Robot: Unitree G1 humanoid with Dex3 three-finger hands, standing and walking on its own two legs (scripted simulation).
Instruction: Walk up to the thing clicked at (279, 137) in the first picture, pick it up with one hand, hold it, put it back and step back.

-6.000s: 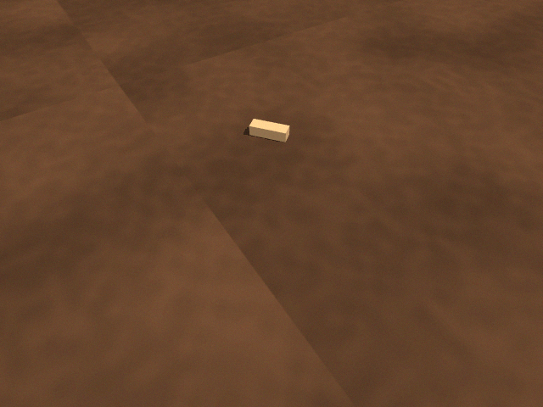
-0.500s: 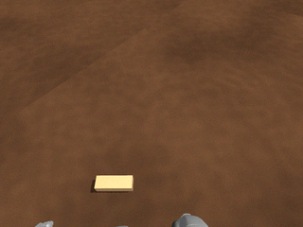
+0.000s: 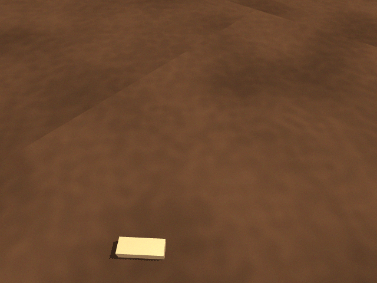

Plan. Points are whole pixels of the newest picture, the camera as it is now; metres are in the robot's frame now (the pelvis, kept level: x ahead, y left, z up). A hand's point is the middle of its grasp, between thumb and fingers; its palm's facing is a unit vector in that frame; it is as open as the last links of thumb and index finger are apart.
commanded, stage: walk up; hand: left
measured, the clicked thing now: (141, 248) +0.38 +0.24 -0.73
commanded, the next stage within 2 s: stand in 1.06 s
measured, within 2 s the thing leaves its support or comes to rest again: neither
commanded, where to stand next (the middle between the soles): +0.02 -0.03 m, yaw -1 degrees
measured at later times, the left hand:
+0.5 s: hand out of the picture +0.10 +0.25 -0.14, palm faces -0.01 -0.94 -0.34, open 7.4 cm
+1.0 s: hand out of the picture +0.10 +0.24 -0.14, palm faces -0.02 -0.94 -0.33, open 7.4 cm
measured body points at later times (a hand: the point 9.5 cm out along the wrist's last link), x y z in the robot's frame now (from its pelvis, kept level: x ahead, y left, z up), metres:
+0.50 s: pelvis +0.01 +0.00 +0.02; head +0.02 -0.01 +0.47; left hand +0.10 +0.30 -0.11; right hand +0.11 -0.30 -0.12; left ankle +0.01 +0.13 -0.73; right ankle +0.03 -0.13 -0.73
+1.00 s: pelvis +0.02 +0.00 +0.02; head +0.03 -0.01 +0.47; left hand +0.10 +0.29 -0.12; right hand +0.09 -0.31 -0.12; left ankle +0.01 +0.13 -0.73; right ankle +0.03 -0.13 -0.73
